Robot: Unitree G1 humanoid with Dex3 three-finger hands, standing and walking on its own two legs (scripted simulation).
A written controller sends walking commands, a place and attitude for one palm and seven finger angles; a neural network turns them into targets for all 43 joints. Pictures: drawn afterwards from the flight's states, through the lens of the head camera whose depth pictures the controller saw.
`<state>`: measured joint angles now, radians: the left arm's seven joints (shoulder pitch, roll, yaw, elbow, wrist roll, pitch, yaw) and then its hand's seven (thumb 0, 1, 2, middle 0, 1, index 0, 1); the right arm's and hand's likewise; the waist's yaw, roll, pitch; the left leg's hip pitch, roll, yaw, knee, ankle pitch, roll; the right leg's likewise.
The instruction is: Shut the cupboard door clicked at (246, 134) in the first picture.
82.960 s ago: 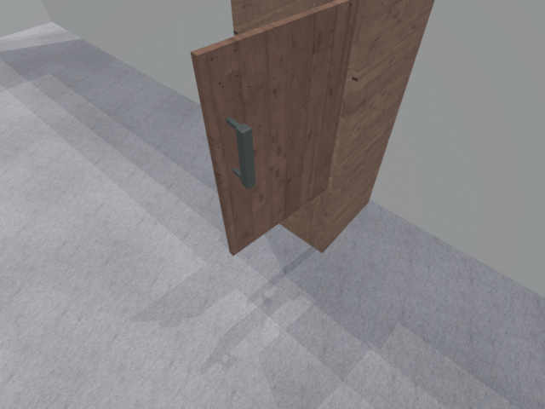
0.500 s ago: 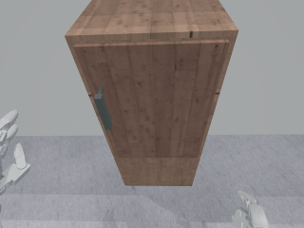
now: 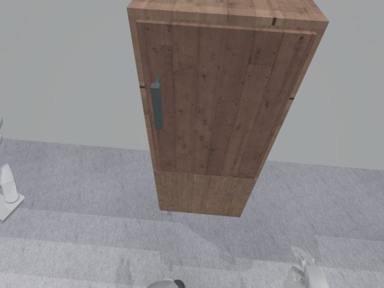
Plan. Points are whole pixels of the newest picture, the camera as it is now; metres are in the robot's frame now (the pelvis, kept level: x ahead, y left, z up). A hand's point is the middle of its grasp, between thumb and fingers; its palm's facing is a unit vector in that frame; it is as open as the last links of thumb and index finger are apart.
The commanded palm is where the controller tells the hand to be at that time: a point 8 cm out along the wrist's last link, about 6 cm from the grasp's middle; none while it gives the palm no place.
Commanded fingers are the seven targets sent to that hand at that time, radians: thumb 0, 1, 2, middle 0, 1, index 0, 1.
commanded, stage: step back with the hand held close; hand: left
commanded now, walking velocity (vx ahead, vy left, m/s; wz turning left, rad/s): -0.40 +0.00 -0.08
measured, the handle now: (158, 103) +0.57 +0.14 +0.05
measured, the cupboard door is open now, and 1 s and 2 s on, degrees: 0 0 0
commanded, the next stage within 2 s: stop stepping back and stand still in 0.40 s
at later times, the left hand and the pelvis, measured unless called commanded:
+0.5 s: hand out of the picture +0.04 +0.31 +0.20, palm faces +0.47 -0.77 -0.43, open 7.4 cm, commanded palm +0.00 +0.34 +0.19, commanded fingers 0.00 0.90 0.90 -0.20 -0.30 -0.20 -0.30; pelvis -0.14 +0.04 -0.02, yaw +0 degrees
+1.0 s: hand out of the picture -0.13 +0.35 +0.23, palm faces +0.44 -0.75 -0.49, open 7.4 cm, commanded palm -0.16 +0.38 +0.19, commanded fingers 0.00 0.90 0.90 -0.20 -0.30 -0.20 -0.30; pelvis -0.32 +0.10 +0.00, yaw -5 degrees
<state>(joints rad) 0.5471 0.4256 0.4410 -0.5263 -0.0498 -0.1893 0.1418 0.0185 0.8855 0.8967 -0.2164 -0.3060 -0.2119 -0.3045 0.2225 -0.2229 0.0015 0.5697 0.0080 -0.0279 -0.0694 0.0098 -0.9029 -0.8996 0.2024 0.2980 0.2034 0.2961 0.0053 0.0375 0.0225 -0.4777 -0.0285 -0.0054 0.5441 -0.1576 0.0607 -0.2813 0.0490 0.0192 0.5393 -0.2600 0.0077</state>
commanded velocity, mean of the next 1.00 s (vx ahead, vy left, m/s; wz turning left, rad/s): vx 0.00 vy -0.04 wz -0.05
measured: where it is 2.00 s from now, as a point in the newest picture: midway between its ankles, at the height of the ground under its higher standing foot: outside the picture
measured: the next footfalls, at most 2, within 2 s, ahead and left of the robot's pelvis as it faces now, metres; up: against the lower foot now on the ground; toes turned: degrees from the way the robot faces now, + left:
right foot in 0.46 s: -0.20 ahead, -0.08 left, +0.00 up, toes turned -2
left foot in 0.60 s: -0.02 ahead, +0.15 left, +0.00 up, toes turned -2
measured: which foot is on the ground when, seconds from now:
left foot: down 0.00-0.46, up 0.48-0.58, down 0.60-0.86, up 0.88-1.00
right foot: down 0.00-0.20, up 0.22-0.44, down 0.46-0.60, up 0.62-0.88, down 0.90-1.00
